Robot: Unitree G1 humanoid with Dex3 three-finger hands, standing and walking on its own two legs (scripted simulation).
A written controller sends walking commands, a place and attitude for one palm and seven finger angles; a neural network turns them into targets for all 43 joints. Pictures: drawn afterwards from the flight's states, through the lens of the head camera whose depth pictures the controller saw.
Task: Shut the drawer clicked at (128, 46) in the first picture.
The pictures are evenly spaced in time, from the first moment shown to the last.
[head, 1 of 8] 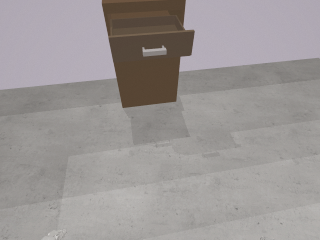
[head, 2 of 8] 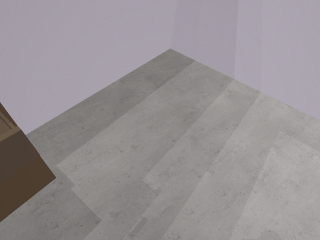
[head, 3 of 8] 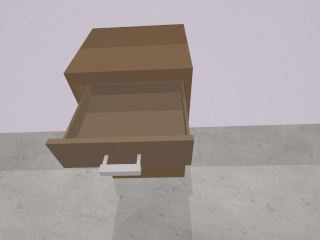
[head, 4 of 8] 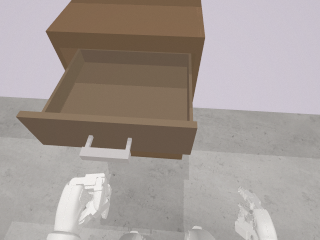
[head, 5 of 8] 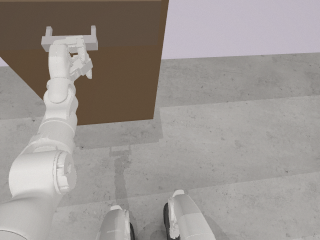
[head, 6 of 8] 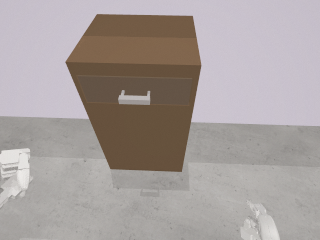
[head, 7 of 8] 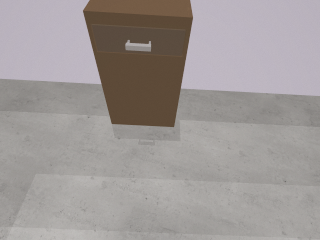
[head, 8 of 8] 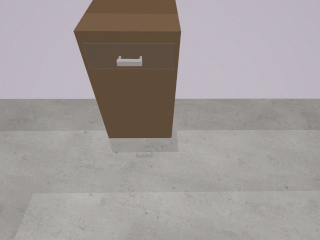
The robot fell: no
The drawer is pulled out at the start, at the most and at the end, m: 0.29 0.29 0.00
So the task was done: yes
